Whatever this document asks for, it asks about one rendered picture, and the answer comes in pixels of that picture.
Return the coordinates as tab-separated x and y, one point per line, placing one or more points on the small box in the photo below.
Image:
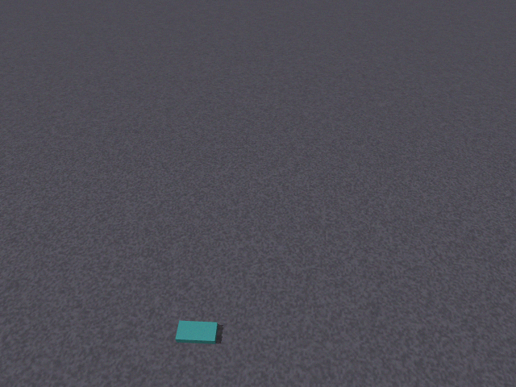
196	332

